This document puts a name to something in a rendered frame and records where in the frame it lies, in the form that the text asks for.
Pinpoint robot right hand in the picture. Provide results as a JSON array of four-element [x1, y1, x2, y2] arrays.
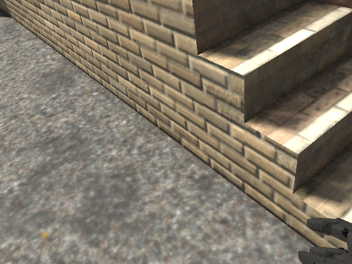
[[298, 218, 352, 264]]

